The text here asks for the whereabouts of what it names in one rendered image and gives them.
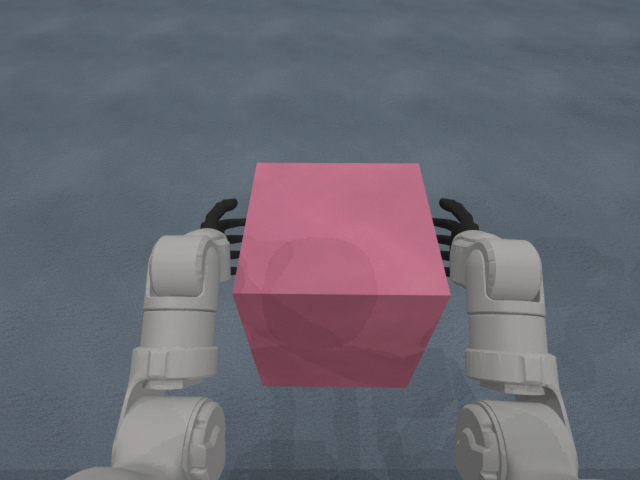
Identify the robot right hand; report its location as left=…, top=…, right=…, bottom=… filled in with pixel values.
left=432, top=198, right=479, bottom=277

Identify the robot left forearm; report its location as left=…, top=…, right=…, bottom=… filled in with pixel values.
left=111, top=228, right=231, bottom=466

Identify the left robot upper arm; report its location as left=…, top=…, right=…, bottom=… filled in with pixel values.
left=64, top=396, right=226, bottom=480

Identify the robot left hand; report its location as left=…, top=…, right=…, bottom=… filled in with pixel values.
left=200, top=199, right=246, bottom=275

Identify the robot right forearm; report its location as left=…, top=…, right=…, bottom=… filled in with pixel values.
left=449, top=230, right=578, bottom=474

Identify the right robot upper arm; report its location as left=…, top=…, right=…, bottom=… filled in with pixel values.
left=455, top=400, right=601, bottom=480

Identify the carton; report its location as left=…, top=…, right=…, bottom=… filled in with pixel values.
left=232, top=163, right=451, bottom=388

